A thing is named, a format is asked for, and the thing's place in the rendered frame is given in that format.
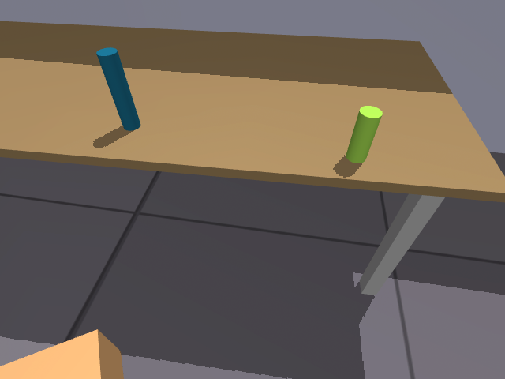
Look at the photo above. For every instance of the table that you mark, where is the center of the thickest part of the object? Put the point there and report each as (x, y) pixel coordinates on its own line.
(277, 108)

